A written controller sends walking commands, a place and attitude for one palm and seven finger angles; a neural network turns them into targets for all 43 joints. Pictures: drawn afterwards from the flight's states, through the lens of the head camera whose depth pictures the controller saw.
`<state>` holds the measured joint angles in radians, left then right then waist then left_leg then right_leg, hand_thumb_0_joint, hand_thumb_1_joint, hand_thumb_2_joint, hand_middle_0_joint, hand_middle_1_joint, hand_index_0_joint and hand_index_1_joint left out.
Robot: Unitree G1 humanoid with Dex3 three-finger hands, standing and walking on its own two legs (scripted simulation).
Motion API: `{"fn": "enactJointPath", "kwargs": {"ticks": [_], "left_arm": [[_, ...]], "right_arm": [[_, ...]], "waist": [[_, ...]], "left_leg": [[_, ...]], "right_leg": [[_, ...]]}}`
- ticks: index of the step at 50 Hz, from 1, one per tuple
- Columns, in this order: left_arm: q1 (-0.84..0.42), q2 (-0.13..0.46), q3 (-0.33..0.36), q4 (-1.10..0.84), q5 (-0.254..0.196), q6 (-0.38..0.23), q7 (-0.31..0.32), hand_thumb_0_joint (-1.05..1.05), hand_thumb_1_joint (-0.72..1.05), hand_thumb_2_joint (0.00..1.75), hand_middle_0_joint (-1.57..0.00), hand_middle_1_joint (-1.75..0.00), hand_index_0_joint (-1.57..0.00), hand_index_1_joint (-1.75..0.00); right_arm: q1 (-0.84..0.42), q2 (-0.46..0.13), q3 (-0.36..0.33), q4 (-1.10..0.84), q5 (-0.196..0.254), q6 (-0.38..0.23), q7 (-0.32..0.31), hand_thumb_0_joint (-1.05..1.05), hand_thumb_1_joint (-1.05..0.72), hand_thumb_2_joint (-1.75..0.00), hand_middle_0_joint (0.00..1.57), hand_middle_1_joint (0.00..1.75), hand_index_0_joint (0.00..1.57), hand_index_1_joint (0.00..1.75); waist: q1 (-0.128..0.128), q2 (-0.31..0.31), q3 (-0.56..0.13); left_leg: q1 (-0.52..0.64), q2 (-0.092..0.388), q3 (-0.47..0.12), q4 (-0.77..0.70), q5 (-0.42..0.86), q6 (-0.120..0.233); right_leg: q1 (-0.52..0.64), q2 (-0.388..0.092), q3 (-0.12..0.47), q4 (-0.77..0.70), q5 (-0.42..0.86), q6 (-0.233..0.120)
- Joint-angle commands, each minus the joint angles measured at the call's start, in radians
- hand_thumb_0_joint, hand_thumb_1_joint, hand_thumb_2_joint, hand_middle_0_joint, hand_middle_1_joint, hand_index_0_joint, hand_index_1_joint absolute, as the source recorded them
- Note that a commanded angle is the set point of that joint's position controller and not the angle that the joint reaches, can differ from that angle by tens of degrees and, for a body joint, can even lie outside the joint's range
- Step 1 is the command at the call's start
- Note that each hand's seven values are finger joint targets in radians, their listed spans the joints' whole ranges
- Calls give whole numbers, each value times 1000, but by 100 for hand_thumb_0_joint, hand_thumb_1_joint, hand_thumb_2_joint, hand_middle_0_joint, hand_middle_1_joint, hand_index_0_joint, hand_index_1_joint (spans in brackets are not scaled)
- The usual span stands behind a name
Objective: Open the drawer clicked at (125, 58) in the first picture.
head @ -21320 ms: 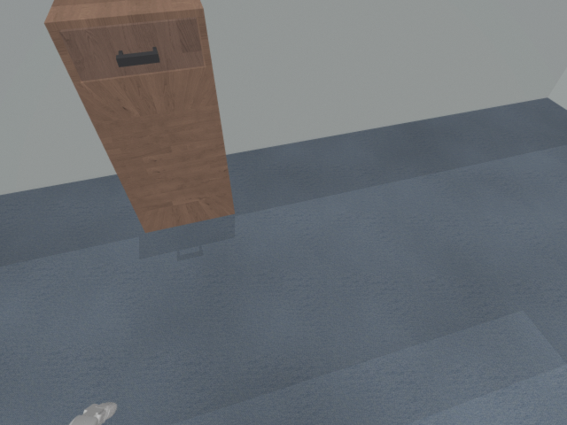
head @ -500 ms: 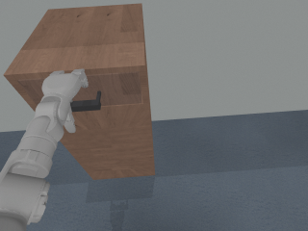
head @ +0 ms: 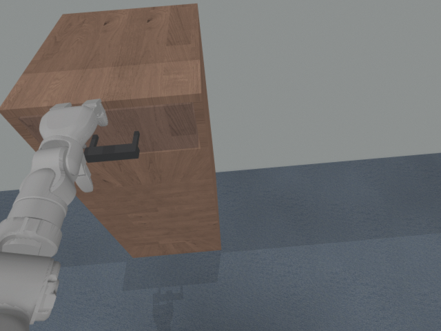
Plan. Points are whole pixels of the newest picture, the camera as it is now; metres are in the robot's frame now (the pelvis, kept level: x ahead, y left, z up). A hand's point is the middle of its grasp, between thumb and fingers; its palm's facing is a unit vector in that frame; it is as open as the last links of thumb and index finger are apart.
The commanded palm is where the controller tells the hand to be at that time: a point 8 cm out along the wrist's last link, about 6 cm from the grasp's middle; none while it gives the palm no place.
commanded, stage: re-aim the fingers above the handle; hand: left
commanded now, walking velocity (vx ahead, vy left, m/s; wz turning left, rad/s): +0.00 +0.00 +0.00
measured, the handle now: (113, 145) +0.49 +0.26 +0.04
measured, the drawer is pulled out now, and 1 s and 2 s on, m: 0.00 0.00 0.00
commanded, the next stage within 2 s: lower the fingers behind the handle in 0.04 s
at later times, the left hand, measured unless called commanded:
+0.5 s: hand (118, 137) +0.45 +0.22 +0.10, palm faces +0.03 +0.00 -1.00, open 13.6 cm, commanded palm +0.42 +0.25 +0.13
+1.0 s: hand (111, 155) +0.45 +0.25 +0.05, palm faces +0.04 -0.02 -1.00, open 13.6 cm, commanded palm +0.43 +0.25 +0.09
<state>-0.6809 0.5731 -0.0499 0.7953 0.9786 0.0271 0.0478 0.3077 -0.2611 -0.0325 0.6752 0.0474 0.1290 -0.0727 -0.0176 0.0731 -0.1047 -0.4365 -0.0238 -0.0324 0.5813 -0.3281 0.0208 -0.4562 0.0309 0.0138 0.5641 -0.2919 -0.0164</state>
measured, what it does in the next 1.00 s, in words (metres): stands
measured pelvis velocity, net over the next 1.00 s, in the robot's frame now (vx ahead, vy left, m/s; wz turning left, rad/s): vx -0.01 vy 0.01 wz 0.00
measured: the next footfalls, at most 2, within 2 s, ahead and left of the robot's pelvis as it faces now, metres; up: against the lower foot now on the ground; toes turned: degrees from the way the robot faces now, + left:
none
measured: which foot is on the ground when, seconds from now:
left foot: down 0.00-1.00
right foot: down 0.00-1.00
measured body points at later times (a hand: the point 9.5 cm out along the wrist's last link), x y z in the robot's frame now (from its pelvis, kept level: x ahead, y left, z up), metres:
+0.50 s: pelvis -0.01 +0.00 +0.00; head +0.04 -0.02 +0.44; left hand +0.45 +0.22 +0.15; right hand +0.06 -0.26 -0.14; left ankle -0.03 +0.11 -0.73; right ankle -0.02 -0.11 -0.73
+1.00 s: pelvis -0.01 +0.01 -0.02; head +0.07 +0.00 +0.43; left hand +0.44 +0.25 +0.10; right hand +0.02 -0.28 -0.15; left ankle -0.03 +0.11 -0.73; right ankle -0.02 -0.11 -0.73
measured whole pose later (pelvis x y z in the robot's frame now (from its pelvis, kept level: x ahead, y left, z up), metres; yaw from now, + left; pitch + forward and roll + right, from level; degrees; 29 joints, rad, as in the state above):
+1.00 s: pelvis -0.01 +0.01 -0.02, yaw +0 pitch +17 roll -1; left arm -0.75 0.51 -0.03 0.93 1.05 -0.07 0.30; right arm 0.35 -0.28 -0.07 0.72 0.02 0.09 -0.05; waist -0.06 0.05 -0.14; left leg -0.66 -0.02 -0.04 0.75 -0.37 0.02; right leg -0.67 0.04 0.00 0.70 -0.32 -0.01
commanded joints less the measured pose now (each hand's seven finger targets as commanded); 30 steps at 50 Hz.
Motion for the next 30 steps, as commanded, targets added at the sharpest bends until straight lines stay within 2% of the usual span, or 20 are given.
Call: {"fn": "enactJointPath", "kwargs": {"ticks": [1,5,6,7,9,12,13,14,15,17,19,20,21,22,24,27,28,30], "left_arm": [[-474,116,-33,-275,-24,-101,-32,0,-50,30,-30,-120,-30,-120],[-539,208,74,-329,-11,-170,32,0,-50,30,-30,-120,-30,-120],[-520,256,125,-285,-1,-168,61,0,-50,30,-30,-120,-30,-120],[-534,288,160,-270,7,-165,94,0,-50,30,-30,-120,-30,-120],[-503,338,218,-187,29,-131,156,0,-50,30,-30,-120,-30,-120],[-467,267,165,-126,58,-52,218,0,-50,30,-30,-120,-30,-120],[-434,270,164,-96,67,-22,223,0,-50,30,-30,-120,-30,-120],[-427,257,150,-79,71,0,217,0,-50,30,-30,-120,-30,-120],[-421,255,142,-60,73,22,214,0,-50,30,-30,-120,-30,-120],[-443,265,131,-21,73,62,204,0,-50,30,-30,-120,-30,-120],[-475,258,112,-1,62,72,180,0,-50,30,-30,-120,-30,-120],[-470,272,110,33,68,77,170,0,-50,30,-30,-120,-30,-120],[-452,260,98,59,70,84,159,0,-50,30,-30,-120,-30,-120],[-443,260,97,69,67,84,147,0,-50,30,-30,-120,-30,-120],[-417,273,103,84,70,70,123,0,-50,30,-30,-120,-30,-120],[-382,266,86,115,74,41,97,0,-50,30,-30,-120,-30,-120],[-399,244,68,100,68,22,88,0,-50,30,-30,-120,-30,-120],[-411,263,83,82,63,-21,79,0,-50,30,-30,-120,-30,-120]], "right_arm": [[-3,-145,-55,-109,-10,-36,-23,0,-90,-90,20,30,20,30],[6,-130,-56,-103,-14,-41,-17,0,-90,-90,20,30,20,30],[9,-132,-56,-98,-16,-40,-15,0,-90,-90,20,30,20,30],[6,-131,-52,-96,-19,-40,-13,0,-90,-90,20,30,20,30],[7,-131,-46,-91,-22,-40,-7,0,-90,-90,20,30,20,30],[-4,-124,-47,-93,-27,-48,11,0,-90,-90,20,30,20,30],[-2,-128,-49,-94,-27,-47,15,0,-90,-90,20,30,20,30],[4,-135,-51,-97,-28,-42,17,0,-90,-90,20,30,20,30],[4,-136,-49,-96,-25,-38,18,0,-90,-90,20,30,20,30],[-2,-143,-44,-94,-20,-29,11,0,-90,-90,20,30,20,30],[2,-148,-41,-98,-15,-24,1,0,-90,-90,20,30,20,30],[1,-149,-36,-94,-10,-22,-3,0,-90,-90,20,30,20,30],[-2,-150,-33,-97,-9,-20,-7,0,-90,-90,20,30,20,30],[0,-150,-31,-97,-10,-19,-11,0,-90,-90,20,30,20,30],[4,-152,-27,-107,-9,-16,-16,0,-90,-90,20,30,20,30],[7,-151,-22,-119,-4,-19,-23,0,-90,-90,20,30,20,30],[14,-152,-24,-125,-4,-25,-25,0,-90,-90,20,30,20,30],[29,-154,-29,-129,-2,-31,-31,0,-90,-90,20,30,20,30]], "waist": [[-63,-52,-262],[-29,17,-325],[-17,10,-310],[-10,-1,-323],[13,-17,-319],[21,0,-356],[26,-8,-377],[17,-21,-405],[14,-52,-395],[0,-108,-359],[-20,-141,-339],[-21,-151,-310],[-22,-143,-278],[-20,-158,-273],[-11,-150,-276],[-16,-156,-208],[-27,-154,-204],[-36,-151,-234]], "left_leg": [[170,-13,39,-10,343,36],[165,-18,20,4,373,24],[138,-18,17,7,368,20],[110,-20,21,7,360,19],[45,-21,23,1,353,10],[43,-15,46,8,386,3],[42,-13,55,9,394,2],[46,-12,57,12,415,3],[36,-10,64,11,406,7],[7,-8,72,-3,344,12],[-6,-11,71,-14,308,20],[-21,-10,72,-21,279,21],[-24,-10,72,-27,256,21],[-26,-10,75,-29,240,23],[-42,-12,75,-32,229,23],[-82,-11,78,-31,168,25],[-79,-11,77,-28,157,27],[-84,-10,77,-14,151,31]], "right_leg": [[115,1,-16,-50,300,-13],[112,4,-20,-15,276,-29],[110,8,-25,-3,272,-33],[121,6,-23,5,270,-31],[140,8,-31,19,261,-34],[143,9,-36,35,301,-32],[162,8,-33,35,319,-30],[182,9,-33,36,344,-29],[186,6,-30,31,353,-23],[195,2,-24,12,326,-13],[207,-2,-19,-8,307,-9],[197,-4,-17,-13,283,-6],[178,-5,-18,-18,258,-6],[179,-6,-15,-25,246,-4],[199,-9,-9,-29,238,-6],[159,-10,-4,-36,186,-5],[148,-11,-2,-38,179,-3],[153,-14,8,-31,177,0]]}}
